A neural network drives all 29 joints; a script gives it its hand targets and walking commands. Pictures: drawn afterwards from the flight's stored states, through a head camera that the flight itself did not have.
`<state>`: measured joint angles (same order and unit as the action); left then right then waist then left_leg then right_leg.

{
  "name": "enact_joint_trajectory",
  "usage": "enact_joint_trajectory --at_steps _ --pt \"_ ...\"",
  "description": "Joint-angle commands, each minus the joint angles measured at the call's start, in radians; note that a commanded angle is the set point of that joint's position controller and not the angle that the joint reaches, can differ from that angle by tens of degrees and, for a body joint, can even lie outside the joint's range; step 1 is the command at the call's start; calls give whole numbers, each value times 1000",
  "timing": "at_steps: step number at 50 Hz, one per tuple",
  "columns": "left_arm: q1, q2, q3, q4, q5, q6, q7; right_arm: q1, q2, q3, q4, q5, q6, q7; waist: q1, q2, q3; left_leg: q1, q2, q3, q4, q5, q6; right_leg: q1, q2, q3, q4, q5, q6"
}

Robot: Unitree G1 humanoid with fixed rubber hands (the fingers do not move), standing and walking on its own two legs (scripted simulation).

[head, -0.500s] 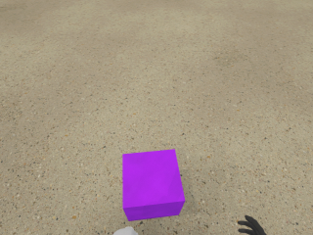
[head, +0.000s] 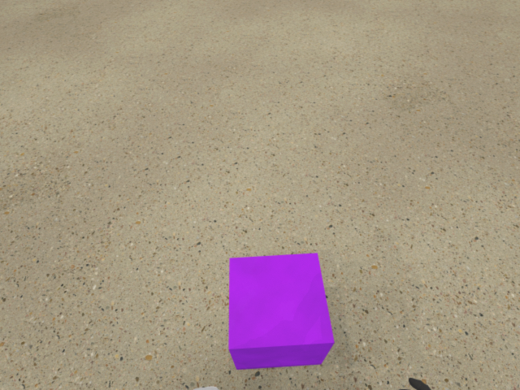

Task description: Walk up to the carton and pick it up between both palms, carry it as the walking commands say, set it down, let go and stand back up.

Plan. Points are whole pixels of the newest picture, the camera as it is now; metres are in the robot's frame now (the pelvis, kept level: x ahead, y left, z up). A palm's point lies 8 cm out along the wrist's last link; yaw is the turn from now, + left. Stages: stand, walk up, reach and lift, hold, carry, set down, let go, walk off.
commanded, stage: walk up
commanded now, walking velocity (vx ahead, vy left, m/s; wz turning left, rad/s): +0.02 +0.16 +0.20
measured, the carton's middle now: (276, 312) +0.45 -0.03 -0.63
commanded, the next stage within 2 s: stand in 0.92 s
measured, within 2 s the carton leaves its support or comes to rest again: neither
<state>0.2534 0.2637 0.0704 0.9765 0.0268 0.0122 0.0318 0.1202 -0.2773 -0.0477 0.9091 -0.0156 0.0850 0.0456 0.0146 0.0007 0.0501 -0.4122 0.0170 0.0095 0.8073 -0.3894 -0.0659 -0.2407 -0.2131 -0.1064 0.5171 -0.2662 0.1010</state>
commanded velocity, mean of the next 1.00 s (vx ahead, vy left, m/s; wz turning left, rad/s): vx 0.00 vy -0.04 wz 0.03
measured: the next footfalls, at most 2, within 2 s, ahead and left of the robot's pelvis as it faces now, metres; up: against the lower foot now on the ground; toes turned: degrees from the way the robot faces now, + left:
left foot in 0.06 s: +0.06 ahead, +0.16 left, +0.00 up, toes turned +4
right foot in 0.58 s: +0.02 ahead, -0.14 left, +0.00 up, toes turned -2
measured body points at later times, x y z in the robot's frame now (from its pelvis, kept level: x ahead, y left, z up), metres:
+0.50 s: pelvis -0.02 +0.03 +0.01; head +0.02 +0.05 +0.46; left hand +0.06 +0.29 -0.15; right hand +0.02 -0.26 -0.12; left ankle +0.02 +0.16 -0.74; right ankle -0.03 -0.14 -0.69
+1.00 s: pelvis -0.03 -0.01 +0.01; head -0.02 +0.00 +0.46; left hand +0.01 +0.23 -0.15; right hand +0.00 -0.25 -0.14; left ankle -0.03 +0.12 -0.74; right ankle -0.02 -0.14 -0.74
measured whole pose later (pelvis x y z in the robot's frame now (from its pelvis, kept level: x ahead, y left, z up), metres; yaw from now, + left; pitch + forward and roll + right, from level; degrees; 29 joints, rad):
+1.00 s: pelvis -0.03 -0.01 +0.01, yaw +1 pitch -1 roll +0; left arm 0.21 0.19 0.02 1.10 0.01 -0.01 0.02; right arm 0.24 -0.18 -0.01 1.11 0.00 -0.02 -0.02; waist 0.00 -0.02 0.03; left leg -0.15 0.01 -0.01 0.38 -0.21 -0.01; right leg -0.16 -0.05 -0.06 0.38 -0.20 0.03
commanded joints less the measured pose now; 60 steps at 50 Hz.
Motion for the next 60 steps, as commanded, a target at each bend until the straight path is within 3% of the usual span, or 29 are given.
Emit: enact_joint_trajectory --at_steps 1,2,3,4,5,6,8,10,13,16,18,23,26,28,29,30,31,32,34,37,41,42,43,44,56,57,58,59,60 --pt "2 187 46 -33 -2 6 -10 23 -8 16 -37 12 -23 2 -20 -278 -59 84 -17 73 -216 59 7 39 -136 79 -120 300 -167" --pt "-3 165 43 -36 -2 10 -16 66 -20 15 -14 13 -38 -4 -40 -238 -74 167 -24 88 -309 130 13 13 -96 55 -73 209 -144" --pt "11 92 24 -40 -3 11 -24 119 -58 6 11 16 -62 -15 -57 -104 -94 258 49 22 -394 197 17 -26 -10 -6 50 38 -112" --pt "14 19 -2 -64 -9 12 -30 157 -151 -11 18 17 -85 -24 -62 140 -63 279 248 -260 -541 315 32 -161 102 -1 232 -305 -72" --pt "-8 21 -9 -97 -8 32 -21 129 -223 -33 -6 3 -91 -34 -48 318 -32 188 395 -502 -610 348 121 -253 153 89 353 -357 -57" --pt "-11 40 -9 -68 -22 40 -20 88 -170 -13 -4 2 -97 -38 -34 231 -37 165 350 -429 -605 342 144 -190 114 177 364 -271 -66" --pt "41 58 -23 -19 -22 30 -35 -31 -98 22 -13 7 -101 -52 2 216 -57 199 231 -207 -575 365 124 -107 111 169 293 -135 -71" --pt "30 71 -22 -8 -16 32 -35 19 -101 16 10 6 -111 -65 -11 202 -93 284 239 -175 -527 578 147 -125 134 139 327 -147 -56" --pt "-1 102 15 -11 -11 65 -33 195 -165 -26 49 17 -101 -97 -43 48 -94 382 393 -314 -447 735 186 -295 120 191 518 -206 -25" --pt "-26 70 5 -16 1 69 -42 154 -136 -26 33 7 -98 -98 -40 161 -73 303 340 -240 -483 561 190 -304 129 172 589 -138 -28" --pt "-54 55 -4 -23 1 70 -48 144 -123 -29 32 -1 -94 -93 -42 188 -59 265 302 -206 -511 442 183 -279 135 143 527 -116 -30" --pt "-109 30 -23 -45 -7 63 -51 154 -135 -48 47 -19 -85 -80 -56 236 -51 235 279 -172 -532 340 200 -183 152 68 272 -141 -43" --pt "-40 2 -39 -16 -9 26 -45 101 -104 -33 64 -16 -72 -54 -21 244 -65 151 178 -104 -513 236 170 39 191 11 -16 -7 -62" --pt "38 24 -31 28 -12 0 -35 147 -58 -18 97 4 -70 -46 6 102 -93 120 116 -95 -423 133 131 193 131 52 -187 106 -65" --pt "54 70 -19 34 -14 -16 -32 190 -3 -1 106 19 -72 -45 7 -40 -82 82 62 -76 -299 82 97 196 11 208 -282 55 -76" --pt "-21 150 -1 8 -9 -17 -32 184 12 17 84 16 -70 -46 -4 -244 -38 55 13 -29 -252 -18 51 54 -103 368 -371 -30 -131" --pt "-71 151 3 1 -5 -13 -31 155 -15 8 85 14 -60 -49 -10 -261 -5 74 29 -69 -177 -26 46 -32 -106 364 -416 -155 -171" --pt "-126 133 0 -7 -5 -16 -29 156 -30 -3 96 10 -59 -47 -26 -256 29 62 33 -81 -129 12 49 -41 -79 321 -404 -149 -177" --pt "-135 92 -11 -2 -8 -26 -21 190 -42 -15 122 4 -64 -44 -39 -203 20 57 36 -82 -95 50 39 7 -44 240 -335 60 -173" --pt "-77 72 -12 28 -7 -38 -13 191 -17 -8 131 8 -74 -52 -27 -170 -40 77 28 -63 -148 25 26 94 -41 191 -262 326 -192" --pt "-45 53 -16 68 -11 -27 -13 200 6 12 152 15 -90 -67 -43 -138 -34 226 23 -25 -441 204 34 74 17 163 -198 246 -171" --pt "-35 26 -27 71 -14 -27 -13 213 -16 10 163 16 -99 -74 -46 -94 -38 282 63 -59 -471 277 40 40 51 151 -170 205 -153" --pt "-31 -1 -40 70 -14 -29 -14 178 -45 6 158 12 -104 -74 -30 18 -20 277 106 -124 -490 353 58 14 110 110 -163 131 -123" --pt "-35 -10 -40 78 -16 -25 -12 173 -44 9 166 9 -104 -71 -22 79 -6 231 122 -158 -525 353 79 51 125 87 -165 87 -107" --pt "25 -6 -35 145 -11 -28 -9 161 -3 12 216 17 -108 -72 -14 21 6 203 79 -93 -525 238 71 93 109 126 -206 124 -100" --pt "-325 65 -27 -206 -141 19 -6 -190 -141 -6 -135 90 -80 -56 -9 47 -93 -78 2 24 -346 -62 113 -120 198 84 -18 -169 -143" --pt "-595 89 -26 -546 -100 94 -5 -457 -94 47 -430 83 -1 -55 -56 88 -89 -112 16 21 -342 -157 114 -84 199 42 22 -208 -143" --pt "-504 121 -15 -485 -67 177 -8 -415 -142 40 -399 40 84 -44 12 70 -50 -146 12 24 -352 -184 116 -91 217 -3 41 -227 -138" --pt "-431 111 -42 -427 -90 266 -9 -315 -171 8 -333 38 176 -39 -4 55 -50 -105 7 62 -348 -207 113 -108 221 -22 42 -244 -134"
